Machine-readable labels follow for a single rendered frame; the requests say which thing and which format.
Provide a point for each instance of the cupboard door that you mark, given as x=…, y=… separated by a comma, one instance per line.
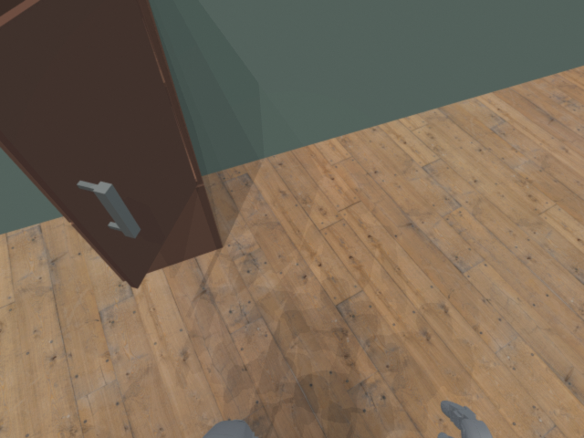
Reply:
x=82, y=99

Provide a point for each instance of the handle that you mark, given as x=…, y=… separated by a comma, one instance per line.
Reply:
x=116, y=208

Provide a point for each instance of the robot right hand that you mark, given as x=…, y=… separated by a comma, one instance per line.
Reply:
x=465, y=420

